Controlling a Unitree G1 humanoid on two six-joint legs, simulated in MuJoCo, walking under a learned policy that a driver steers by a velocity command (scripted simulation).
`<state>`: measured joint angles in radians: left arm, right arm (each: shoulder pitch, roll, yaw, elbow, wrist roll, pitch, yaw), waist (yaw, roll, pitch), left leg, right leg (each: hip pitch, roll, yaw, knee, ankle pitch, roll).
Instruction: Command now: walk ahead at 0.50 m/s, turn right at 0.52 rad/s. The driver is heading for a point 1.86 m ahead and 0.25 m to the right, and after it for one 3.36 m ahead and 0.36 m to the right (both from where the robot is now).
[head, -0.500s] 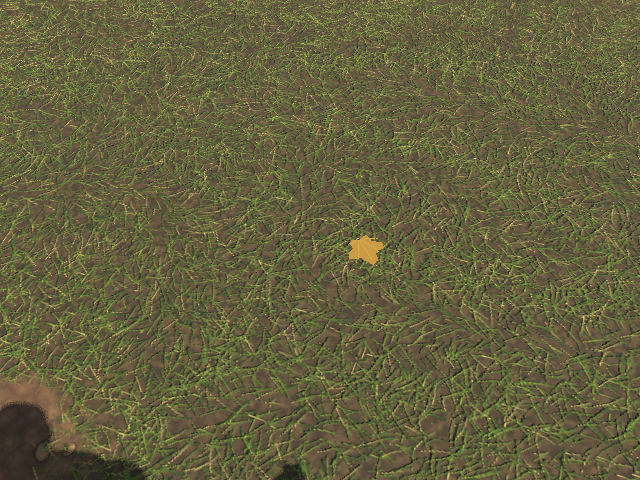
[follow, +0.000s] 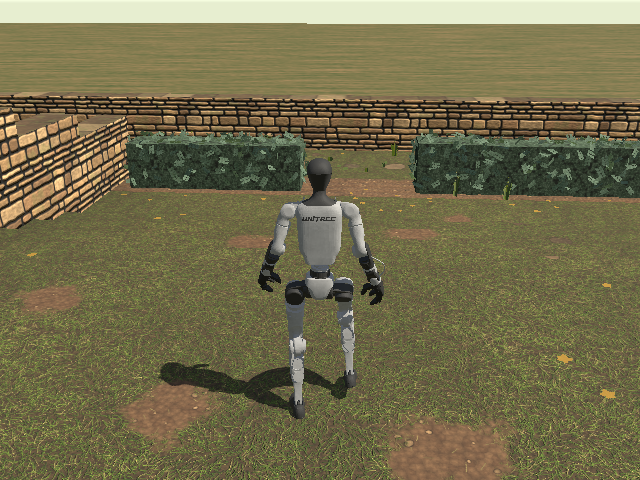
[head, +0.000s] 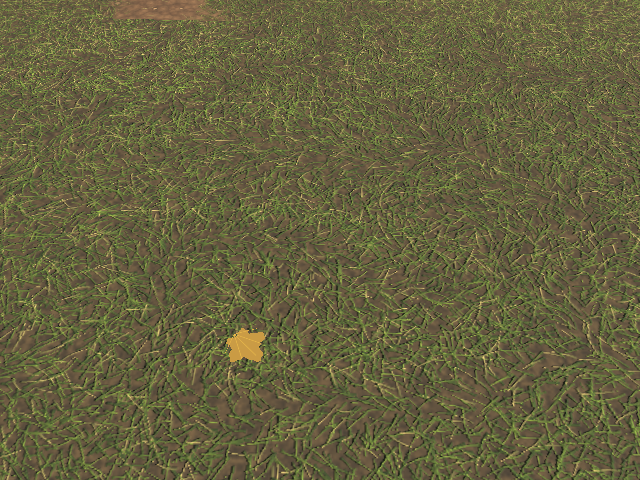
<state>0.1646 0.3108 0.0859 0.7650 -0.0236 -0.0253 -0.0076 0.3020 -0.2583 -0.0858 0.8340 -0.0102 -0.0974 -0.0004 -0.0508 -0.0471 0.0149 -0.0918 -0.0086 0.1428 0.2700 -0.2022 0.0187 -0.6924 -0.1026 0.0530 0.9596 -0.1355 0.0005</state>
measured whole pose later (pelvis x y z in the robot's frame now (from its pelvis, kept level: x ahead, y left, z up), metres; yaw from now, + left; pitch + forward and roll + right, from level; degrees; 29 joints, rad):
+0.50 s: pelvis +0.25 -0.09 +0.00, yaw -18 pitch +2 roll +1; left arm 0.31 0.27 0.07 0.73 -0.01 -0.03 0.01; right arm 0.05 -0.30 -0.06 0.71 -0.02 -0.10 -0.01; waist 0.05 0.03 0.06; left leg -0.67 0.08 -0.08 0.84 -0.16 -0.06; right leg -0.21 0.11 0.09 0.37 -0.18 -0.09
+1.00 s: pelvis +0.38 -0.11 -0.01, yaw -18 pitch +1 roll -1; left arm 0.15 0.28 0.07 0.73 0.00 0.02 0.04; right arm 0.15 -0.27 -0.06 0.74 0.01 0.02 0.00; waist -0.03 0.02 0.07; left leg -0.39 -0.08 -0.14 0.46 -0.08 0.03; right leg -0.36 0.03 0.10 0.68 -0.39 0.05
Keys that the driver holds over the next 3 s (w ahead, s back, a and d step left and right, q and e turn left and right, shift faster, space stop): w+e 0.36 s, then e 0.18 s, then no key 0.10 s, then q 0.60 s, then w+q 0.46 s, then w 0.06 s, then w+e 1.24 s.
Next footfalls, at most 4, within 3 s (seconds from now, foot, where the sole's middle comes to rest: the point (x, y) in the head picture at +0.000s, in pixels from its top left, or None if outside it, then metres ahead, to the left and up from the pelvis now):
0.22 right None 0.27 -0.16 -0.78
0.68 left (344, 453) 0.54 -0.06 -0.78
1.04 right None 0.40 -0.25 -0.78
1.48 left None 0.45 0.00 -0.78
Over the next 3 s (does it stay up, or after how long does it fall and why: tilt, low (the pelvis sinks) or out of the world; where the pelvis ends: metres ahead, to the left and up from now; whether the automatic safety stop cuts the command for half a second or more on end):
stays up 1.22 -0.14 -0.03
